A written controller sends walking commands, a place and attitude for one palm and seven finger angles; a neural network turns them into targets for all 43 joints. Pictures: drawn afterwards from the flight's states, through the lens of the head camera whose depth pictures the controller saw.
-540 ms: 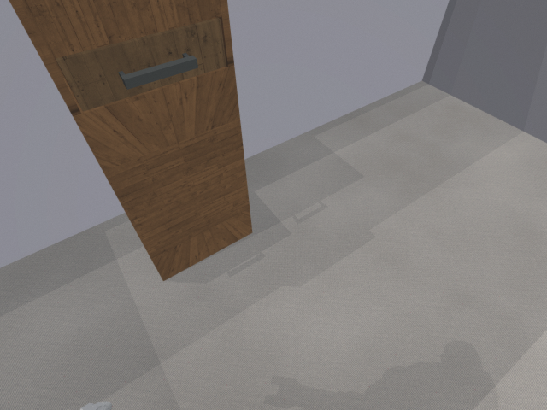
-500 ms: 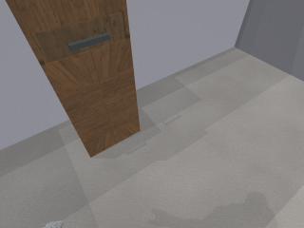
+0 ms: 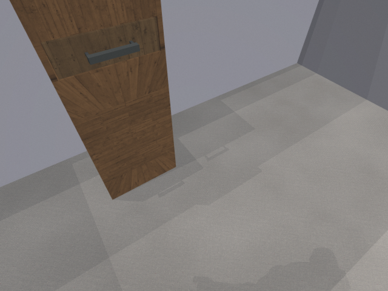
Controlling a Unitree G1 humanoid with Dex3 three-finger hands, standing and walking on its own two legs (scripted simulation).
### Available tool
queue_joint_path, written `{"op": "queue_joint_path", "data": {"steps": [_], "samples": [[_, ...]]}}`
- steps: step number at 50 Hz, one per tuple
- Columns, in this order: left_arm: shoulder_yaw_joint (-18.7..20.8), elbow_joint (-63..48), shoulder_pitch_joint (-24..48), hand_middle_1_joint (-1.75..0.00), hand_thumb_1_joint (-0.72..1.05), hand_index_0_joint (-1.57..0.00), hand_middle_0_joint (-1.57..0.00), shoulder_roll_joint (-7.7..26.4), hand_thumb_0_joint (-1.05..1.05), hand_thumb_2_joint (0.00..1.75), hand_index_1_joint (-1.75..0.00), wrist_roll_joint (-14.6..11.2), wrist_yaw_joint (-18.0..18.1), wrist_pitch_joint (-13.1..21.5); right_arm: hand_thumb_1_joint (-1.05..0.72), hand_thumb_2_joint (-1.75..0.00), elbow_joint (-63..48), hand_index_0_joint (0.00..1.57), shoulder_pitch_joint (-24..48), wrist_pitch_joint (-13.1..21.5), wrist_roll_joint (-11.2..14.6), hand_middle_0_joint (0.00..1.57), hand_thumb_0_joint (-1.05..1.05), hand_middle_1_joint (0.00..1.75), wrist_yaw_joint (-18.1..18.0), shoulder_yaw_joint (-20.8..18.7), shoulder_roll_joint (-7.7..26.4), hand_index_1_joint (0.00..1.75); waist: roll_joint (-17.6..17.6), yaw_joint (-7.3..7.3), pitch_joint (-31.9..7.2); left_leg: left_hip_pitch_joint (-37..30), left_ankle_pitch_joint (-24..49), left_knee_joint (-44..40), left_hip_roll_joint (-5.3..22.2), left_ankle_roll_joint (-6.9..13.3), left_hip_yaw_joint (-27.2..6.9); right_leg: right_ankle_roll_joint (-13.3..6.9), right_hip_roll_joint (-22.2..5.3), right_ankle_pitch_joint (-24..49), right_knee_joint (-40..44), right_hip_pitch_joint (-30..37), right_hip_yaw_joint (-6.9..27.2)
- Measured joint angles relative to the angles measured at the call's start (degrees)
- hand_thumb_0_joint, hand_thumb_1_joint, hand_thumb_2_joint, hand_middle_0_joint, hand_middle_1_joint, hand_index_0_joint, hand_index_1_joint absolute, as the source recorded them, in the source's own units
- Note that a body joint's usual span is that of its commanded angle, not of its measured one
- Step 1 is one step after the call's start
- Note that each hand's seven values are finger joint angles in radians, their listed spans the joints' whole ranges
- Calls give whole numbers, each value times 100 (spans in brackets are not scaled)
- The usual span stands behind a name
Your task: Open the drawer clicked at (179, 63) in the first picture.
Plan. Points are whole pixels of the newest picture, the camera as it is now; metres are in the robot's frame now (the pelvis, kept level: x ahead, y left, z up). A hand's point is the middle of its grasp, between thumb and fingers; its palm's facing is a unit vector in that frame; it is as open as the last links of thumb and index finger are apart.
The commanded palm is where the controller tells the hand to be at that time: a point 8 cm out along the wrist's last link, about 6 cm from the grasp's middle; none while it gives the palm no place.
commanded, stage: stand and wait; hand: left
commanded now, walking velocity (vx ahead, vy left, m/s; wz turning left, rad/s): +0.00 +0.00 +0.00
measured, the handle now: (112, 50) +0.83 +0.34 +0.09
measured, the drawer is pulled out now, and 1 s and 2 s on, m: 0.00 0.00 0.00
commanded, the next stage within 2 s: look at it before walking up in 0.30 s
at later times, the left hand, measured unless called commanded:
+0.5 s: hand out of the picture +0.06 +0.24 -0.15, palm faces -0.02 -0.95 -0.32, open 7.4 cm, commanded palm none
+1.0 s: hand out of the picture +0.05 +0.26 -0.15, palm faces -0.02 -0.94 -0.33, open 7.4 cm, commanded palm none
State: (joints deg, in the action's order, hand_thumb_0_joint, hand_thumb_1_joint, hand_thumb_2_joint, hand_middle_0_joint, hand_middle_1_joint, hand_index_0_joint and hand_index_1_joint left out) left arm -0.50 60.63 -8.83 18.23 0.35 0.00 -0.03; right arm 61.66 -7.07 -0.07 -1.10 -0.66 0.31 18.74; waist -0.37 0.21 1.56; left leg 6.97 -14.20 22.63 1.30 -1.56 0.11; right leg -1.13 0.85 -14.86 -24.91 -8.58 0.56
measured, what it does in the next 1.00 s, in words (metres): stands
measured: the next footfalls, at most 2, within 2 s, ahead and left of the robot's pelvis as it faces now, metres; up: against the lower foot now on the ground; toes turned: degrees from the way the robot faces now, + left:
left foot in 1.84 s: +0.07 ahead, +0.12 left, +0.00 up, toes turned -23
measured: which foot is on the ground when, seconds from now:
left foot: down 0.00-1.00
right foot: down 0.00-1.00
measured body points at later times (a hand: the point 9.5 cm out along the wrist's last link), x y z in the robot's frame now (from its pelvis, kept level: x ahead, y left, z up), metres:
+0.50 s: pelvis -0.01 +0.01 +0.00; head -0.02 +0.00 +0.45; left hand +0.06 +0.29 -0.13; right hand +0.05 -0.28 -0.14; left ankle -0.02 +0.14 -0.74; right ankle -0.02 -0.11 -0.74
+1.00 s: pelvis -0.01 +0.01 +0.00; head -0.01 +0.01 +0.45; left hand +0.05 +0.30 -0.13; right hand +0.05 -0.28 -0.13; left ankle -0.02 +0.14 -0.74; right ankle -0.02 -0.11 -0.74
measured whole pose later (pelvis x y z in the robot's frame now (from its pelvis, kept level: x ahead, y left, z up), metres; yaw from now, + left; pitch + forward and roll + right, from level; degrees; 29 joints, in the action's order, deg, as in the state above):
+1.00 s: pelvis -0.01 +0.01 +0.00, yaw +0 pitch -2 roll +0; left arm -0.4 63.0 -8.9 18.8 0.5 -0.2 0.3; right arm 64.5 -7.5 0.6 -0.8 -0.3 0.4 18.7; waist 0.0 0.2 1.6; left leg 7.0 -11.6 20.1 0.5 -0.6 0.5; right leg -0.1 0.1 -11.9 -21.6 -8.3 0.9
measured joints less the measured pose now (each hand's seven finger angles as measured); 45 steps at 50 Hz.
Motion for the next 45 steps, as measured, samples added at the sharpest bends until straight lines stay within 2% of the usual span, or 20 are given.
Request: {"op": "queue_joint_path", "data": {"steps": [45], "samples": [[9, 219, 6, -30, 90, -20, -20, 51, 0, 90, -30, 20, -16, 31, -90, -90, 271, 20, -54, 65, 25, 21, 1, 30, 39, 5, -6, 30, 37, -5, -17, 0, 260, -245, -74, 89, 38, 101, -76, 301, 314, 27, 40]]}}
